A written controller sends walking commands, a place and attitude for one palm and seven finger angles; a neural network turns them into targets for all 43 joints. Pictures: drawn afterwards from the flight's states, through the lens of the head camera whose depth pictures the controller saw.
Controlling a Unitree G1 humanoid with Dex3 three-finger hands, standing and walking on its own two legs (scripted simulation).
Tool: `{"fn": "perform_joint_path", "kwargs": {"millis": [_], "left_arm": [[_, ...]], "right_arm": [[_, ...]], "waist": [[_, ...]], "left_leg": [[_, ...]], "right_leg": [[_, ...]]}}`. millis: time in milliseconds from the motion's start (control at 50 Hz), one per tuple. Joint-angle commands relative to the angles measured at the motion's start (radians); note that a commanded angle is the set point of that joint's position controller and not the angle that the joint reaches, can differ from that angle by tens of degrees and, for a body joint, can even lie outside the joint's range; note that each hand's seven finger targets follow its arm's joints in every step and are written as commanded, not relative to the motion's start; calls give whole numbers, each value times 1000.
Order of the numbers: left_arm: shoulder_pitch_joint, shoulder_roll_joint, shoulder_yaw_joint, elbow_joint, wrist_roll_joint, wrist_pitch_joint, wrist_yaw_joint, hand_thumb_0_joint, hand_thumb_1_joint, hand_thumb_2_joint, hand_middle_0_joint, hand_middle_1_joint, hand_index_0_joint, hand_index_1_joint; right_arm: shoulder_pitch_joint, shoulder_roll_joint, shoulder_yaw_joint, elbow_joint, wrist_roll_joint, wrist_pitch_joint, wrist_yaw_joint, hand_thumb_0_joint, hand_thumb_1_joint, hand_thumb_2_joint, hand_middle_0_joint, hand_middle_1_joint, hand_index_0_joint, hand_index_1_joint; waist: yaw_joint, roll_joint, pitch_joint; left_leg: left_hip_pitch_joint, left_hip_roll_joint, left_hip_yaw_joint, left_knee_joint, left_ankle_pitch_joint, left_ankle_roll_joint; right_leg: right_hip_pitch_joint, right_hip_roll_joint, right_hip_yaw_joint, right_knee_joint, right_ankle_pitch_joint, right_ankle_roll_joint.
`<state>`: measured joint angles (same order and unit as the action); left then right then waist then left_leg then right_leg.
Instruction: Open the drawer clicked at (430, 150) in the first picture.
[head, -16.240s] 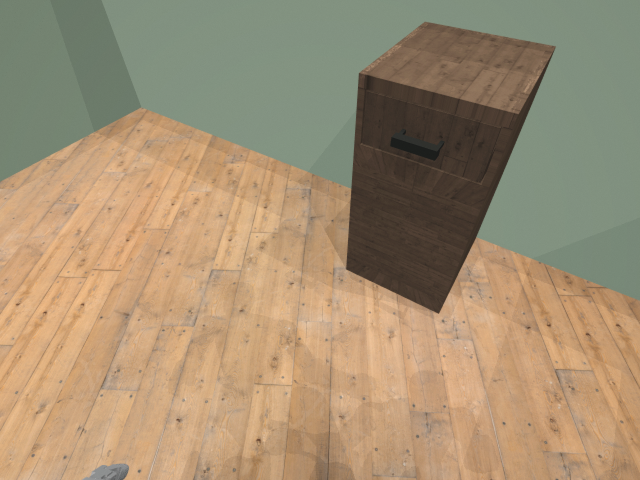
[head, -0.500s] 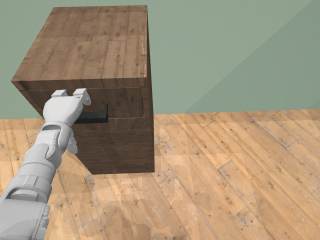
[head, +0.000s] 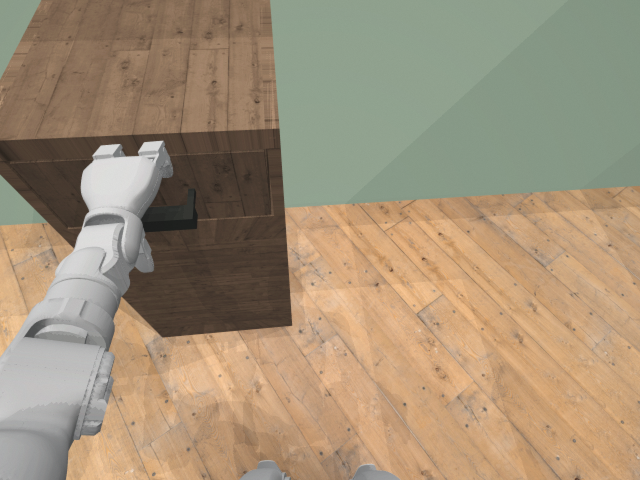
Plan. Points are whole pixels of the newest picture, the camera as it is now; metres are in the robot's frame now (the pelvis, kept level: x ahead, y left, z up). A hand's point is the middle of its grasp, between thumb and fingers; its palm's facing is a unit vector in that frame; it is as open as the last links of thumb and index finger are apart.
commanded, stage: move the hooked fingers above the handle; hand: left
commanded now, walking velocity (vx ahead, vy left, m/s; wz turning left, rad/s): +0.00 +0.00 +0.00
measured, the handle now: (156, 207) +0.52 +0.24 -0.04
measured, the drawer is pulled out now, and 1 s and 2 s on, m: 0.00 0.00 0.00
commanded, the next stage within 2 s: lower the fingers behind the handle in 0.86 s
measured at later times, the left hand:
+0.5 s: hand (141, 208) +0.47 +0.23 +0.02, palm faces -0.03 -0.01 -1.00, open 13.6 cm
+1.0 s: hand (141, 208) +0.47 +0.23 +0.02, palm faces -0.04 -0.02 -1.00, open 13.6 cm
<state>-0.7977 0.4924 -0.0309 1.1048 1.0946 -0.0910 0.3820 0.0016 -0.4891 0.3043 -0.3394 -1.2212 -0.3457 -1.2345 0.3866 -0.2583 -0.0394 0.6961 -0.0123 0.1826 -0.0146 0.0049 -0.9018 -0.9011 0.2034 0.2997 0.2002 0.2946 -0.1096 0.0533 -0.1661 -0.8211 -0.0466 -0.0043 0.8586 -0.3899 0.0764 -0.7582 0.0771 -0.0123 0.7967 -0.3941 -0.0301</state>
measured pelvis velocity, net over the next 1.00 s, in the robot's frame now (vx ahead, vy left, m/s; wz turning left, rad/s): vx -0.04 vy -0.01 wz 0.01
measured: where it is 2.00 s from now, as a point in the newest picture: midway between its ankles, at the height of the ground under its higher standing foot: outside the picture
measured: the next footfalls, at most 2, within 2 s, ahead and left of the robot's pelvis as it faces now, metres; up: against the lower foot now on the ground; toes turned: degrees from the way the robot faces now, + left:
none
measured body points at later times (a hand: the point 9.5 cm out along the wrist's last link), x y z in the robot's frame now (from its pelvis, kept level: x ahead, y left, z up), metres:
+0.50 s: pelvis -0.03 +0.00 -0.01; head +0.07 +0.01 +0.42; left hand +0.47 +0.23 +0.07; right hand -0.03 -0.28 -0.13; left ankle +0.00 +0.07 -0.70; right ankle -0.02 -0.11 -0.70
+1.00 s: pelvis -0.04 -0.01 -0.02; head +0.07 +0.01 +0.42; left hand +0.47 +0.23 +0.07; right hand -0.05 -0.28 -0.13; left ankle +0.00 +0.07 -0.70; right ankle -0.02 -0.11 -0.70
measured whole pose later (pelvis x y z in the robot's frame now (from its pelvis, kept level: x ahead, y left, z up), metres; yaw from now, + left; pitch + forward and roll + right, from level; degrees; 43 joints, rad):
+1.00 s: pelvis -0.04 -0.01 -0.02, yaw +1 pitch +22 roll -3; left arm -0.98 0.57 -0.07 1.23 1.08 -0.05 0.34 0.00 -0.49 0.30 -0.32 -1.20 -0.35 -1.23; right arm 0.40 -0.26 0.00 0.67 -0.01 0.10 -0.05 0.00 -0.90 -0.90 0.20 0.30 0.20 0.29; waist -0.17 0.05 -0.16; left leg -0.98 -0.04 -0.03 0.95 -0.36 0.06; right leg -0.90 0.08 -0.05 0.89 -0.37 -0.04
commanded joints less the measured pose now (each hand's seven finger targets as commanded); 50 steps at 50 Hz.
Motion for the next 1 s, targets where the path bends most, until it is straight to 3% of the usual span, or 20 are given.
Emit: {"fn": "perform_joint_path", "kwargs": {"millis": [0, 80, 180, 240, 260, 360, 380, 420, 480, 540, 580, 660, 680, 740, 760, 780, 840, 880, 940, 980], "left_arm": [[-492, 296, 70, -101, 3, 74, 22, 0, -500, 300, -300, -1200, -300, -1200], [-536, 244, 18, -84, -1, 81, 13, 0, -500, 300, -300, -1200, -300, -1200], [-567, 238, 9, -75, 3, 72, 2, 0, -500, 300, -300, -1200, -300, -1200], [-625, 202, -27, -52, -2, 73, -2, 0, -500, 300, -300, -1200, -300, -1200], [-627, 237, -5, -54, 1, 70, 0, 0, -500, 300, -300, -1200, -300, -1200], [-684, 216, -34, -57, -2, 78, 0, 0, -500, 300, -300, -1200, -300, -1200], [-671, 233, -18, -54, -2, 79, 0, 0, -500, 300, -300, -1200, -300, -1200], [-678, 210, -42, -43, -6, 91, -5, 0, -500, 300, -300, -1200, -300, -1200], [-664, 276, -1, -25, -8, 96, -14, 0, -500, 300, -300, -1200, -300, -1200], [-686, 242, -35, -16, -16, 95, -26, 0, -500, 300, -300, -1200, -300, -1200], [-665, 299, -2, 0, -12, 93, -31, 0, -500, 300, -300, -1200, -300, -1200], [-691, 266, -24, -43, -14, 74, -35, 0, -500, 300, -300, -1200, -300, -1200], [-680, 265, -23, -36, -13, 71, -36, 0, -500, 300, -300, -1200, -300, -1200], [-665, 297, -1, -15, -20, 66, -42, 0, -500, 300, -300, -1200, -300, -1200], [-674, 320, 5, -24, -13, 61, -39, 0, -500, 300, -300, -1200, -300, -1200], [-686, 274, -31, -32, -14, 61, -39, 0, -500, 300, -300, -1200, -300, -1200], [-679, 309, 8, -38, -12, 59, -32, 0, -500, 300, -300, -1200, -300, -1200], [-693, 280, -11, -67, -12, 55, -25, 0, -500, 300, -300, -1200, -300, -1200], [-679, 295, 4, -44, -20, 64, -25, 0, -500, 300, -300, -1200, -300, -1200], [-646, 263, -22, 9, -18, 74, -27, 0, -500, 300, -300, -1200, -300, -1200]], "right_arm": [[122, -182, -55, -69, 1, -23, -14, 0, -900, -900, 200, 300, 200, 300], [122, -179, -50, -78, 3, -36, -20, 0, -900, -900, 200, 300, 200, 300], [128, -182, -46, -87, 2, -56, -27, 0, -900, -900, 200, 300, 200, 300], [130, -182, -42, -81, 0, -71, -29, 0, -900, -900, 200, 300, 200, 300], [135, -187, -42, -81, 2, -76, -31, 0, -900, -900, 200, 300, 200, 300], [150, -188, -40, -76, -2, -92, -32, 0, -900, -900, 200, 300, 200, 300], [154, -189, -40, -76, -2, -93, -32, 0, -900, -900, 200, 300, 200, 300], [154, -187, -36, -74, -1, -93, -32, 0, -900, -900, 200, 300, 200, 300], [158, -190, -30, -71, 3, -91, -36, 0, -900, -900, 200, 300, 200, 300], [155, -186, -25, -73, 4, -95, -40, 0, -900, -900, 200, 300, 200, 300], [158, -192, -21, -74, 8, -97, -45, 0, -900, -900, 200, 300, 200, 300], [165, -186, -24, -79, 5, -103, -43, 0, -900, -900, 200, 300, 200, 300], [164, -184, -24, -78, 5, -104, -44, 0, -900, -900, 200, 300, 200, 300], [159, -187, -18, -79, 6, -105, -49, 0, -900, -900, 200, 300, 200, 300], [164, -189, -15, -80, 8, -106, -50, 0, -900, -900, 200, 300, 200, 300], [165, -184, -18, -80, 7, -107, -48, 0, -900, -900, 200, 300, 200, 300], [168, -188, -21, -79, 4, -107, -47, 0, -900, -900, 200, 300, 200, 300], [172, -185, -26, -77, 2, -109, -44, 0, -900, -900, 200, 300, 200, 300], [171, -186, -22, -70, 3, -105, -43, 0, -900, -900, 200, 300, 200, 300], [166, -184, -19, -72, 7, -105, -44, 0, -900, -900, 200, 300, 200, 300]], "waist": [[-41, 21, -342], [-62, 43, -321], [-68, 48, -331], [-105, 30, -289], [-98, 34, -305], [-120, 42, -336], [-108, 50, -351], [-121, 49, -337], [-109, 52, -337], [-129, 34, -302], [-121, 27, -306], [-121, 71, -342], [-122, 52, -334], [-123, 19, -310], [-116, 47, -323], [-124, 60, -321], [-115, 60, -344], [-115, 81, -372], [-118, 48, -348], [-125, 25, -291]], "left_leg": [[329, 32, -47, -86, 332, -27], [336, 34, -55, -93, 267, -26], [339, 38, -71, -88, 212, -29], [306, 39, -80, -80, 151, -24], [303, 40, -86, -80, 127, -25], [292, 37, -85, -60, 115, -21], [291, 35, -84, -55, 124, -22], [283, 36, -81, -55, 115, -22], [251, 30, -68, -50, 117, -18], [213, 28, -63, -51, 81, -12], [190, 27, -59, -48, 59, -10], [233, 29, -65, -43, 84, -14], [221, 29, -64, -39, 78, -12], [159, 26, -51, -34, 54, -6], [162, 25, -54, -34, 54, -8], [175, 25, -54, -35, 52, -10], [196, 29, -62, -30, 79, -12], [226, 30, -66, -28, 90, -15], [206, 32, -62, -31, 99, -12], [154, 25, -53, -30, 53, -8]], "right_leg": [[48, 3, -4, -99, 204, -17], [9, 1, -7, -104, 150, -16], [-33, -1, -13, -89, 106, -16], [-80, -4, -12, -87, 75, -13], [-86, -5, -12, -79, 62, -11], [-105, -5, -11, -67, 56, -9], [-96, -5, -11, -65, 60, -12], [-104, -4, -13, -68, 56, -10], [-76, -4, -6, -71, 58, -10], [-82, -5, -3, -82, 42, -8], [-72, -7, 1, -78, 29, -5], [-89, -4, -3, -70, 40, -8], [-86, -4, -1, -71, 38, -7], [-63, -7, 6, -75, 29, -5], [-68, -7, 7, -69, 26, -6], [-81, -5, 3, -67, 23, -6], [-86, -5, -1, -61, 36, -9], [-92, -3, -2, -59, 41, -7], [-74, -2, -3, -67, 50, -7], [-83, -2, 1, -75, 25, -4]]}}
